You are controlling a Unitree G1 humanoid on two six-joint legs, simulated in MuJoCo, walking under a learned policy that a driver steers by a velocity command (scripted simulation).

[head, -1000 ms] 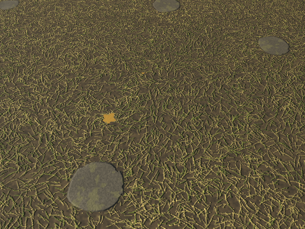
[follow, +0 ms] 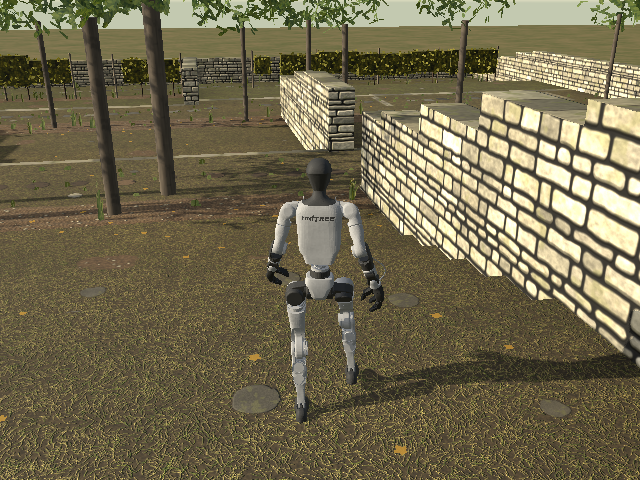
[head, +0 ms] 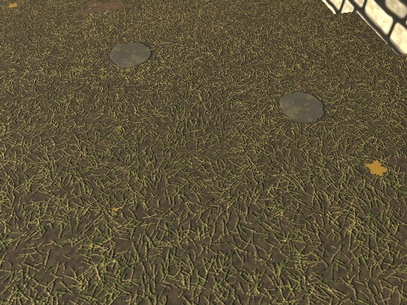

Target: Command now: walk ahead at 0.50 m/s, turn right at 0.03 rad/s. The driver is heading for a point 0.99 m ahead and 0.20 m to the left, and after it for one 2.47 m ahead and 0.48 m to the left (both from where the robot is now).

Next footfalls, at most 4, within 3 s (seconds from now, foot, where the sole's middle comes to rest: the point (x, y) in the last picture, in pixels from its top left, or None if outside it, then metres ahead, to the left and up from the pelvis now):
0.16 right None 0.27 -0.15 -0.78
0.68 left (162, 272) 0.59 0.10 -0.78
1.08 right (205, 212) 0.81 -0.06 -0.78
1.66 left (82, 204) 0.98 0.45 -0.95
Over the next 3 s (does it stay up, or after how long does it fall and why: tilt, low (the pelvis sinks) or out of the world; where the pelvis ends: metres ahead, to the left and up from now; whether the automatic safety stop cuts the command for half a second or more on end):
stays up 1.49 0.36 -0.20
